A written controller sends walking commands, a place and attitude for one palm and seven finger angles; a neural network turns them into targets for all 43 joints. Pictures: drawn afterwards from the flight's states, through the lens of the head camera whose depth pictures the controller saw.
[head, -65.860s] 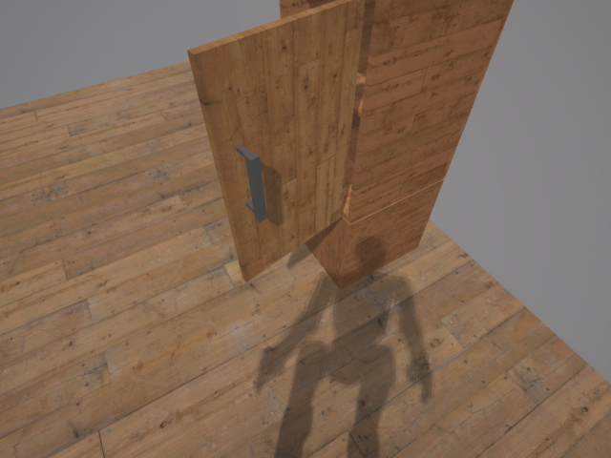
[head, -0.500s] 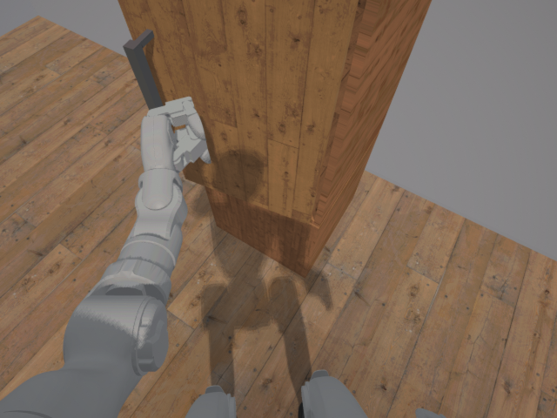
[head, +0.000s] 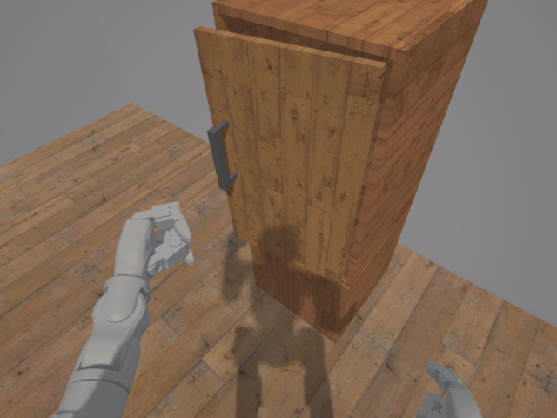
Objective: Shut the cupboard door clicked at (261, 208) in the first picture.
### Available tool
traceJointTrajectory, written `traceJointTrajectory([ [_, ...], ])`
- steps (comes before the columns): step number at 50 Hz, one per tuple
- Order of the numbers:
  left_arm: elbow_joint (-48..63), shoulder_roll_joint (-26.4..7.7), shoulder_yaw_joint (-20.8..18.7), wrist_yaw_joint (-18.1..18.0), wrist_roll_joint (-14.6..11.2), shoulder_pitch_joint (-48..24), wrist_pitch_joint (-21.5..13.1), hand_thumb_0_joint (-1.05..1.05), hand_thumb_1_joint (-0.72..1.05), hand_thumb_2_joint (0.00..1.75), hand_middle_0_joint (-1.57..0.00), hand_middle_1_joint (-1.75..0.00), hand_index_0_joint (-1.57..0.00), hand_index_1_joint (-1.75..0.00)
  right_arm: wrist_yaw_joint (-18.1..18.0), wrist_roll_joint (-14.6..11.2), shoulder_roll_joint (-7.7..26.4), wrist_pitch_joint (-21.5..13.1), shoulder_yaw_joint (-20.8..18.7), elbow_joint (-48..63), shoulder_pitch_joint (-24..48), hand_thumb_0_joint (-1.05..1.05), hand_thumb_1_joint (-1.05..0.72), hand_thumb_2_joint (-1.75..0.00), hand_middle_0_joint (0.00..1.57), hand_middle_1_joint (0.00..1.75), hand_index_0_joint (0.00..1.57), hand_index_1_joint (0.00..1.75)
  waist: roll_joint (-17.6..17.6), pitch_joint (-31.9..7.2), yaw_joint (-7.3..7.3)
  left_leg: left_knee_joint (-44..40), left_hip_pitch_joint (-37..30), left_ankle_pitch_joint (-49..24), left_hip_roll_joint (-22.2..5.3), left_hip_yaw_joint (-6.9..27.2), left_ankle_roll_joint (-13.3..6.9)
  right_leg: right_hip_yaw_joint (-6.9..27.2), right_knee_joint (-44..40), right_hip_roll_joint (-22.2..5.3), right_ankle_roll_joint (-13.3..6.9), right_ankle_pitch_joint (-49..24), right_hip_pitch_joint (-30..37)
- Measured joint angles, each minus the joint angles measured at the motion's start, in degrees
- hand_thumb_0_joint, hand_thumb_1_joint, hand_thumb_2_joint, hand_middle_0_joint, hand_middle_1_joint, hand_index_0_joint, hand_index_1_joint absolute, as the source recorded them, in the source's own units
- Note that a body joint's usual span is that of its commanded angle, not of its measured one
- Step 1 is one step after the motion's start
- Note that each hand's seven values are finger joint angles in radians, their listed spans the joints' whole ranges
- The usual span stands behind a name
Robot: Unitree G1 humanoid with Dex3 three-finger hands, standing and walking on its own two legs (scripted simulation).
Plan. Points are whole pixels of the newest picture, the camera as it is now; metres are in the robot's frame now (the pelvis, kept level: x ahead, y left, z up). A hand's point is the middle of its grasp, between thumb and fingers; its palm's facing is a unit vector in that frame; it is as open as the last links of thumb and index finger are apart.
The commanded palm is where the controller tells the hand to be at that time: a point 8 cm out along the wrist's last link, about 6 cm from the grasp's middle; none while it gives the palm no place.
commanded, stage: draw the hand back to the body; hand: left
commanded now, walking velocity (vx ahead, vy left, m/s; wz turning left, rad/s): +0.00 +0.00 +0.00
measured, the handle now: (224, 156) +0.64 +0.15 +0.01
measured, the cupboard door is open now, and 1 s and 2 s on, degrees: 9 9 9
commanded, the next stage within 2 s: step back with the hand held close in 0.96 s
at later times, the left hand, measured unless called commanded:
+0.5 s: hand (47, 288) +0.23 +0.26 +0.16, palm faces +0.41 -0.83 -0.37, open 5.5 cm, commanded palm +0.17 +0.30 +0.18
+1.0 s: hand (17, 300) +0.20 +0.27 +0.18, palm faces +0.47 -0.79 -0.39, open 7.4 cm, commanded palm +0.15 +0.30 +0.19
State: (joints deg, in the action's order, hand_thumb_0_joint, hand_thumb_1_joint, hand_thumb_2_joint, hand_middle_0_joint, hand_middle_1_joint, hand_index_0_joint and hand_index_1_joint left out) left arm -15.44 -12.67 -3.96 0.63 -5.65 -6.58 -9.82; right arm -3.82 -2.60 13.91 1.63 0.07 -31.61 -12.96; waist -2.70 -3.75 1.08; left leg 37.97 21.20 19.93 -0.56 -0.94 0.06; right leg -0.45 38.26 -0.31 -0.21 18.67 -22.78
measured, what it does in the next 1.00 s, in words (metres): stands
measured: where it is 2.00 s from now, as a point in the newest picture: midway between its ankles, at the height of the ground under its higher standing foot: outside the picture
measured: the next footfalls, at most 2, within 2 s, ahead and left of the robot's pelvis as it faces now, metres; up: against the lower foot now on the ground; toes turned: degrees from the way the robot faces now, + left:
none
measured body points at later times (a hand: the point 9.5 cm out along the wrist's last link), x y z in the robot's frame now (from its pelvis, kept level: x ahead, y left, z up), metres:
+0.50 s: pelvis +0.02 +0.01 +0.02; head +0.00 -0.02 +0.47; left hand +0.20 +0.30 +0.18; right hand +0.22 -0.20 -0.07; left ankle +0.00 +0.12 -0.72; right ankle +0.01 -0.12 -0.72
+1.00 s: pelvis +0.02 +0.00 +0.02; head -0.01 -0.03 +0.47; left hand +0.17 +0.31 +0.20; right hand +0.21 -0.21 -0.06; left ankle +0.00 +0.12 -0.72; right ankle +0.01 -0.12 -0.72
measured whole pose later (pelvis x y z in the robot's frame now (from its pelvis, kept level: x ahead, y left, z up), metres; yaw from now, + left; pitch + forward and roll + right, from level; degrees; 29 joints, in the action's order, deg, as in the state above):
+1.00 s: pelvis +0.02 +0.00 +0.02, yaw +1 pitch -4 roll +0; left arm 20.3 -19.0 -19.8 -5.2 -3.7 25.3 -4.4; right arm -5.1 -0.1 12.3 -6.0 1.2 -36.0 -11.7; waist -4.2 -0.2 -3.6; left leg 24.7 5.0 15.3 -0.5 -0.1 0.1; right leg -1.5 24.4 -0.3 -0.1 14.2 -5.9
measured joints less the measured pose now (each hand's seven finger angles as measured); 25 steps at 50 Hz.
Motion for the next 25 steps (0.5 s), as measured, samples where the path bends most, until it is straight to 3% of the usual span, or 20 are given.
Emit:
traceJointTrajectory([
  [10,14.1,-2.4,-1.7,-3.9,2.1,11.3,6.5,0.02,0.90,0.90,-0.96,-1.12,-0.96,-1.12,-1.6,0.9,-1.6,-1.0,2.7,0.5,3.7,0.01,-0.91,-0.90,0.20,0.30,0.20,0.30,-0.5,2.7,-3.04,-9.6,-10.9,-3.7,0.5,0.9,-0.3,-1.0,-10.0,-0.4,0.2,-3.5,11.5],
  [25,31.5,-5.6,-11.4,-5.1,2.0,27.9,7.6,0.02,0.90,0.90,-0.55,-0.68,-0.55,-0.68,-0.5,2.4,-2.0,-3.6,2.5,-2.9,1.3,0.02,-0.91,-0.90,0.20,0.30,0.21,0.30,-1.8,3.0,-4.70,-13.6,-15.8,-4.3,0.7,1.1,-0.4,-1.2,-14.4,-0.5,0.6,-4.3,16.7],
])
